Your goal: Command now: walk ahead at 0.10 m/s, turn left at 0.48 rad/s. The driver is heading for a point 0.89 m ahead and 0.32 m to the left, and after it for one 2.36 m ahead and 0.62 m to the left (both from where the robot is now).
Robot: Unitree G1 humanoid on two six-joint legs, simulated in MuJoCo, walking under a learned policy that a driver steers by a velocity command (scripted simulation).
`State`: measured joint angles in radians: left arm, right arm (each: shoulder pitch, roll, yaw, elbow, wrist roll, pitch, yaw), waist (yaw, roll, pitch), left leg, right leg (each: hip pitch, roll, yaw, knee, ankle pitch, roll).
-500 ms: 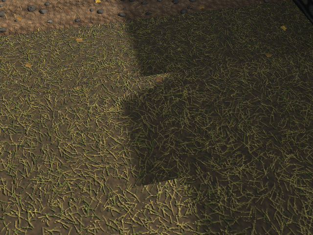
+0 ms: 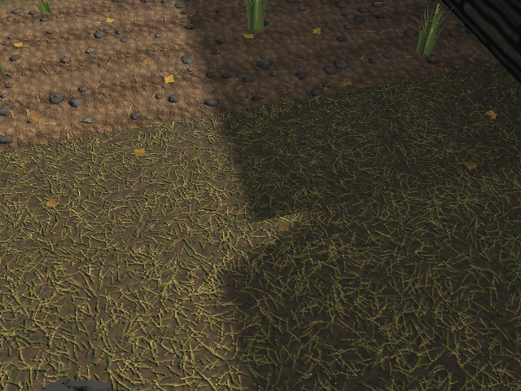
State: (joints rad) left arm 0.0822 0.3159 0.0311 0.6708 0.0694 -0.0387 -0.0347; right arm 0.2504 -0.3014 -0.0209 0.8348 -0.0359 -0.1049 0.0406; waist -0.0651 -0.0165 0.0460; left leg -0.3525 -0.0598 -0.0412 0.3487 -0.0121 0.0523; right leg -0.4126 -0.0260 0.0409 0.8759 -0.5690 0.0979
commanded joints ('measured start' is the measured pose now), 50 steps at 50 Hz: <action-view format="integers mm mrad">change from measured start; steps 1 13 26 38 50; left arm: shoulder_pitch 226 153 440 220 -54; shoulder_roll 70 69 99 107 0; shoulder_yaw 8 7 48 48 21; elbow -3 -136 117 61 111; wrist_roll -21 -20 -44 -50 -33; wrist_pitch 18 -86 -39 -52 -9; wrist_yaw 3 101 58 26 -22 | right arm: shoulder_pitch -134 -26 -242 115 215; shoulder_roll -186 -66 -56 -191 -74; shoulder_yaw -67 -46 -55 -99 -51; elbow -152 -170 -233 -29 112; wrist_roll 0 -28 7 8 5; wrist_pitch -30 23 144 88 -18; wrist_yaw -6 26 64 -46 -69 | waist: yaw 96 74 122 37 9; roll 90 -75 -105 16 -27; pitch -109 -27 47 27 183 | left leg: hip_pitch -56 -459 -528 274 145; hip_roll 190 78 189 331 180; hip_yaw -327 -47 58 -501 59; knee -173 715 671 9 191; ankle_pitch -285 -193 -49 -320 -181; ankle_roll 211 -94 52 285 94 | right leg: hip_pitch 211 505 590 -359 -34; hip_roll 50 -273 -326 -111 9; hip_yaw -31 123 -227 -17 -131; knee -170 -780 -624 456 -342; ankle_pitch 166 177 616 191 965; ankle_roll -38 -265 -199 -109 -206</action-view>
